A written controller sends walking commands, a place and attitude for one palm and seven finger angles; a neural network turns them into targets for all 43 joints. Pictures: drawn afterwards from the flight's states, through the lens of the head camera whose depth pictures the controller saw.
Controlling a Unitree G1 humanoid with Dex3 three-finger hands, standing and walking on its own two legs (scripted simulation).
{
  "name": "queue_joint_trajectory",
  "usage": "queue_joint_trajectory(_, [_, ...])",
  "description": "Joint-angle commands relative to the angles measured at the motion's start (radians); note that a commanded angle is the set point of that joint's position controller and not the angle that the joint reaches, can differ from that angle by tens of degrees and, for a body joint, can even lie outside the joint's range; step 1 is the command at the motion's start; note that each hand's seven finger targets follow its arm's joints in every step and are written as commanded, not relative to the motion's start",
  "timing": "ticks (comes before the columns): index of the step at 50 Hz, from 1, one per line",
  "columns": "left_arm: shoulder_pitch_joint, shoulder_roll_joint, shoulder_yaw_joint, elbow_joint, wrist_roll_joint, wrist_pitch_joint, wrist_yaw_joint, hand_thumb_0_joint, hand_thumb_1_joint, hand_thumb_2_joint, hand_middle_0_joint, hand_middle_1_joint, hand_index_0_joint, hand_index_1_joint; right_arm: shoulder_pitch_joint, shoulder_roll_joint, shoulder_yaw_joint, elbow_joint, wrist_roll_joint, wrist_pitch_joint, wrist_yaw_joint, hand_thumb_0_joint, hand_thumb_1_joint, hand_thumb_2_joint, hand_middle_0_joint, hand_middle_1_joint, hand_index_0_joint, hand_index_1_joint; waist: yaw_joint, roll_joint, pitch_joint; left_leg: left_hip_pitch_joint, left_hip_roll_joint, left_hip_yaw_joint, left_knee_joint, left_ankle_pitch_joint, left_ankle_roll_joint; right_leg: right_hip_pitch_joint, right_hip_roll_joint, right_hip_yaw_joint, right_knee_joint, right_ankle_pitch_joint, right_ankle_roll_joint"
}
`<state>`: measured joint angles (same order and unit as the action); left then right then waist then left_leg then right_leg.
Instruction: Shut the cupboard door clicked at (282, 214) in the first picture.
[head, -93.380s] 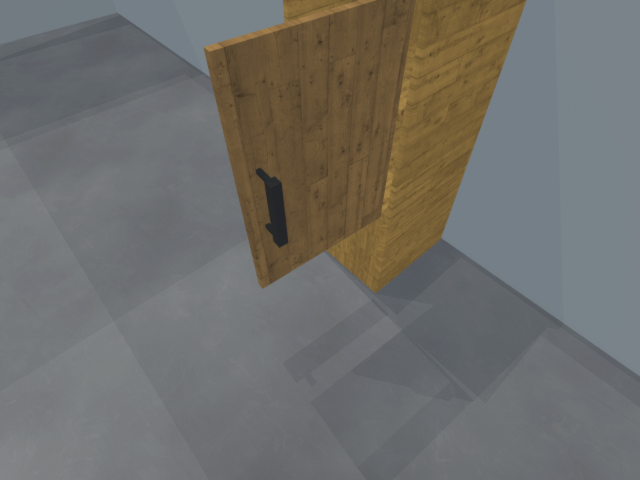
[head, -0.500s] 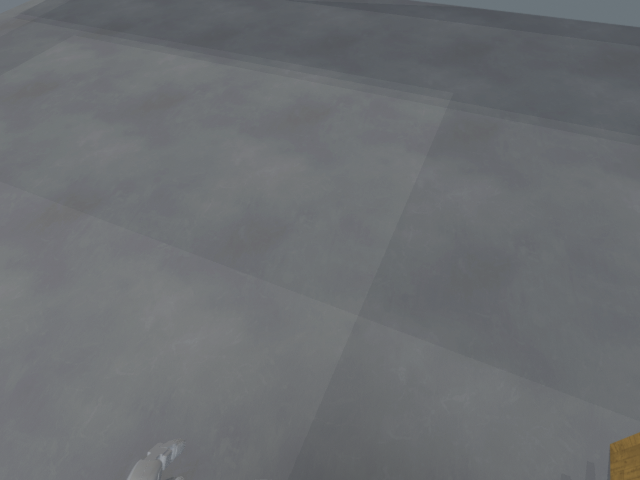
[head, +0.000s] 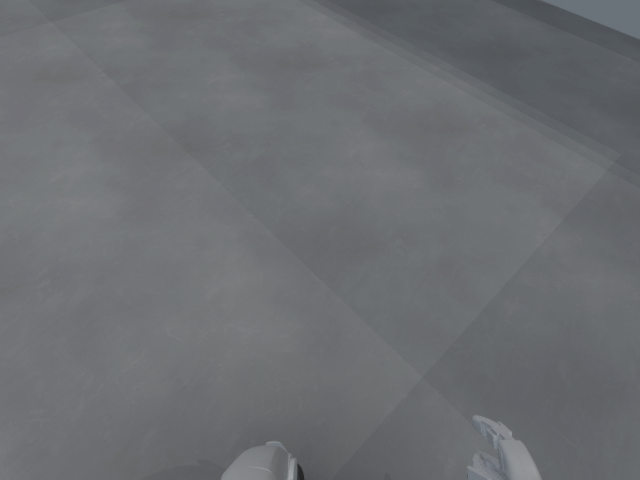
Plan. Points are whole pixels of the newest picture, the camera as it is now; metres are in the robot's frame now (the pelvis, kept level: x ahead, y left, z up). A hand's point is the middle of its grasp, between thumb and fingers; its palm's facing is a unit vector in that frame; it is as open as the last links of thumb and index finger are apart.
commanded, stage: walk to a spot facing it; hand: left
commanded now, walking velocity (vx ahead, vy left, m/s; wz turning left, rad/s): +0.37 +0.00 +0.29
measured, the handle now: out of the picture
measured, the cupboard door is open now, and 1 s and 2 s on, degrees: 5 5 5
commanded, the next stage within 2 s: turn to face it in 0.26 s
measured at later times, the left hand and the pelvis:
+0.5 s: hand (249, 328) +0.34 +0.14 -0.13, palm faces +0.04 -0.98 -0.19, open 7.4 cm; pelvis +0.22 -0.03 +0.02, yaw +4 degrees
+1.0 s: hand (210, 330) +0.34 +0.21 -0.16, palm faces -0.03 -0.98 -0.18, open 7.4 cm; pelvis +0.29 +0.02 +0.02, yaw -10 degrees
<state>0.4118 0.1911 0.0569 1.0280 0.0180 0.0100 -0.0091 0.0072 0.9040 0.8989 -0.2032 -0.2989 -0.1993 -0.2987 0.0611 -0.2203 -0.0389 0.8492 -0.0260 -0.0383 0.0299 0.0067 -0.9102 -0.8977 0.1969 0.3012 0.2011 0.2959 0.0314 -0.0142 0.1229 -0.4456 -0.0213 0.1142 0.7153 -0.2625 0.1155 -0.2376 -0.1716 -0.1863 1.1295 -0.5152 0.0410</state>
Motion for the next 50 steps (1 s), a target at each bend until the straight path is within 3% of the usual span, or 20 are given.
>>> queue_joint_trajectory(1, [-0.11,0.101,0.03,-0.164,0.011,-0.053,0.004,0.0,0.9,0.9,-0.2,-0.3,-0.2,-0.3,0.189,-0.188,-0.038,-0.002,0.001,-0.009,-0.044,0.0,-0.9,-0.9,0.2,0.3,0.2,0.3,-0.071,0.079,-0.156,0.298,0.325,-0.462,-0.432,0.06,0.092,-0.392,-0.02,0.183,0.179,0.139,-0.006])
queue_joint_trajectory(3, [-0.046,0.073,0.032,-0.136,0.021,-0.034,-0.004,0.0,0.9,0.9,-0.2,-0.3,-0.2,-0.3,0.163,-0.14,-0.021,0.007,0.0,-0.021,-0.044,0.0,-0.9,-0.9,0.2,0.3,0.2,0.3,-0.03,0.101,-0.119,0.194,0.237,-0.354,-0.469,0.059,0.064,-0.315,0.004,0.176,0.089,0.215,0.003])
queue_joint_trajectory(6, [-0.085,0.079,0.033,-0.147,0.019,-0.027,-0.009,0.0,0.9,0.9,-0.2,-0.3,-0.2,-0.3,0.208,-0.12,-0.017,0.046,0.007,-0.029,-0.045,0.0,-0.9,-0.9,0.2,0.3,0.2,0.3,-0.024,0.134,-0.11,0.215,0.205,-0.34,-0.511,0.072,0.072,-0.339,0.022,0.17,-0.005,0.295,0.011])
queue_joint_trajectory(12, [-0.271,0.068,0.016,-0.196,0.013,-0.03,-0.014,0.0,0.9,0.9,-0.2,-0.3,-0.2,-0.3,0.317,-0.08,-0.015,0.112,0.009,-0.037,-0.05,0.0,-0.9,-0.9,0.2,0.3,0.2,0.3,-0.054,0.063,-0.062,0.32,0.206,-0.323,-0.535,0.22,0.092,-0.385,0.041,0.173,-0.249,0.416,0.017])
queue_joint_trajectory(18, [-0.355,0.063,0.001,-0.219,0.007,-0.043,-0.009,0.0,0.9,0.9,-0.2,-0.3,-0.2,-0.3,0.392,-0.076,-0.013,0.172,0.0,-0.032,-0.06,0.0,-0.9,-0.9,0.2,0.3,0.2,0.3,-0.077,0.115,-0.059,0.415,0.208,-0.294,-0.406,0.56,0.071,-0.261,0.112,0.128,-0.493,0.349,-0.025])
queue_joint_trajectory(21, [-0.147,0.084,0.004,-0.143,0.004,-0.056,0.006,0.0,0.9,0.9,-0.2,-0.3,-0.2,-0.3,0.386,-0.068,-0.012,0.195,0.011,-0.028,-0.067,0.0,-0.9,-0.9,0.2,0.3,0.2,0.3,0.013,0.068,-0.147,0.378,0.17,-0.211,-0.204,0.67,-0.007,0.057,0.153,0.116,-0.657,0.508,-0.061])
queue_joint_trajectory(22, [-0.037,0.126,0.018,-0.105,0.009,-0.064,0.014,0.0,0.9,0.9,-0.2,-0.3,-0.2,-0.3,0.388,-0.051,-0.011,0.192,0.019,-0.033,-0.065,0.0,-0.9,-0.9,0.2,0.3,0.2,0.3,0.052,-0.005,-0.227,0.232,0.132,-0.176,-0.053,0.558,-0.044,0.288,0.075,0.22,-0.623,0.755,-0.098])
queue_joint_trajectory(23, [0.074,0.191,0.034,-0.066,0.014,-0.071,0.024,0.0,0.9,0.9,-0.2,-0.3,-0.2,-0.3,0.427,-0.025,-0.012,0.182,0.024,-0.038,-0.06,0.0,-0.9,-0.9,0.2,0.3,0.2,0.3,0.069,-0.143,-0.32,0.039,-0.004,-0.086,0.182,0.146,-0.09,0.495,-0.134,0.462,-0.621,1.087,-0.206])
queue_joint_trajectory(24, [0.097,0.214,0.032,-0.047,0.0,-0.07,0.024,0.0,0.9,0.9,-0.2,-0.3,-0.2,-0.3,0.458,-0.021,-0.008,0.178,0.028,-0.032,-0.071,0.0,-0.9,-0.9,0.2,0.3,0.2,0.3,0.045,-0.204,-0.357,-0.028,-0.04,-0.08,0.404,-0.374,-0.114,0.517,-0.29,0.587,-0.687,1.269,-0.326])
queue_joint_trajectory(25, [0.042,0.172,0.03,-0.056,-0.004,-0.069,0.029,0.0,0.9,0.9,-0.2,-0.3,-0.2,-0.3,0.418,-0.033,-0.005,0.184,0.022,-0.026,-0.074,0.0,-0.9,-0.9,0.2,0.3,0.2,0.3,0.036,-0.236,-0.321,-0.062,0.013,-0.149,0.461,-0.354,-0.115,0.462,-0.235,0.585,-0.708,1.295,-0.336])
queue_joint_trajectory(28, [-0.11,0.12,0.025,-0.095,-0.006,-0.05,0.038,0.0,0.9,0.9,-0.2,-0.3,-0.2,-0.3,0.272,-0.003,-0.006,0.15,0.02,0.009,-0.064,0.0,-0.9,-0.9,0.2,0.3,0.2,0.3,-0.016,-0.055,-0.155,-0.062,0.077,-0.129,0.416,-0.216,-0.143,0.179,-0.134,0.393,-0.773,1.15,-0.275])
queue_joint_trajectory(31, [-0.145,0.11,0.027,-0.099,-0.002,-0.049,0.034,0.0,0.9,0.9,-0.2,-0.3,-0.2,-0.3,0.281,0.032,-0.008,0.146,0.01,0.043,-0.056,0.0,-0.9,-0.9,0.2,0.3,0.2,0.3,-0.055,-0.058,-0.143,-0.012,0.073,-0.097,0.351,-0.111,-0.165,0.055,-0.055,0.321,-0.807,1.031,-0.223])
queue_joint_trajectory(36, [-0.133,0.135,0.045,-0.112,0.006,-0.033,0.031,0.0,0.9,0.9,-0.2,-0.3,-0.2,-0.3,0.184,-0.004,-0.022,0.079,0.009,0.057,-0.053,0.0,-0.9,-0.9,0.2,0.3,0.2,0.3,-0.043,-0.107,-0.183,-0.046,0.071,-0.11,0.235,-0.08,-0.181,0.07,-0.042,0.41,-0.8,0.816,-0.231])
queue_joint_trajectory(40, [-0.136,0.172,0.061,-0.129,0.009,-0.014,0.025,0.0,0.9,0.9,-0.2,-0.3,-0.2,-0.3,0.096,-0.028,-0.022,0.023,0.016,0.049,-0.057,0.0,-0.9,-0.9,0.2,0.3,0.2,0.3,-0.021,-0.146,-0.169,0.05,0.044,-0.11,0.048,-0.101,-0.181,0.03,-0.04,0.488,-0.767,0.723,-0.228])
queue_joint_trajectory(43, [-0.175,0.173,0.064,-0.148,0.001,0.004,0.022,0.0,0.9,0.9,-0.2,-0.3,-0.2,-0.3,0.17,-0.053,-0.026,0.036,0.02,0.035,-0.065,0.0,-0.9,-0.9,0.2,0.3,0.2,0.3,-0.066,-0.12,-0.169,0.299,0.032,-0.102,-0.216,0.053,-0.174,-0.12,0.021,0.48,-0.692,0.553,-0.153])
queue_joint_trajectory(44, [-0.16,0.13,0.056,-0.16,-0.006,0.01,0.021,0.0,0.9,0.9,-0.2,-0.3,-0.2,-0.3,0.189,-0.102,-0.032,0.039,0.015,0.026,-0.07,0.0,-0.9,-0.9,0.2,0.3,0.2,0.3,-0.067,-0.002,-0.174,0.407,0.133,-0.179,-0.322,0.073,-0.155,-0.224,0.103,0.437,-0.619,0.371,-0.111])
queue_joint_trajectory(45, [-0.128,0.079,0.049,-0.174,-0.014,0.015,0.013,0.0,0.9,0.9,-0.2,-0.3,-0.2,-0.3,0.207,-0.199,-0.047,0.025,0.001,0.02,-0.072,0.0,-0.9,-0.9,0.2,0.3,0.2,0.3,-0.066,0.274,-0.185,0.465,0.376,-0.432,-0.398,0.169,-0.066,-0.355,0.241,0.305,-0.429,0.022,-0.051])
queue_joint_trajectory(46, [-0.155,0.109,0.045,-0.186,-0.008,0.017,0.013,0.0,0.9,0.9,-0.2,-0.3,-0.2,-0.3,0.226,-0.222,-0.052,0.012,0.0,0.031,-0.072,0.0,-0.9,-0.9,0.2,0.3,0.2,0.3,-0.081,0.285,-0.16,0.366,0.492,-0.493,-0.428,0.223,0.022,-0.325,0.21,0.232,-0.208,-0.126,-0.026])
queue_joint_trajectory(47, [-0.154,0.115,0.053,-0.203,-0.003,0.022,0.006,0.0,0.9,0.9,-0.2,-0.3,-0.2,-0.3,0.185,-0.211,-0.042,-0.011,-0.007,0.037,-0.075,0.0,-0.9,-0.9,0.2,0.3,0.2,0.3,-0.058,0.2,-0.116,0.25,0.49,-0.452,-0.45,0.159,0.061,-0.295,0.176,0.243,-0.094,-0.087,-0.018])
queue_joint_trajectory(50, [-0.117,0.142,0.076,-0.165,0.011,0.045,-0.012,0.0,0.9,0.9,-0.2,-0.3,-0.2,-0.3,0.072,-0.154,-0.018,-0.051,-0.005,0.031,-0.08,0.0,-0.9,-0.9,0.2,0.3,0.2,0.3,-0.003,0.181,-0.097,0.201,0.368,-0.269,-0.462,0.139,-0.002,-0.311,0.155,0.231,0.074,0.062,0.003])
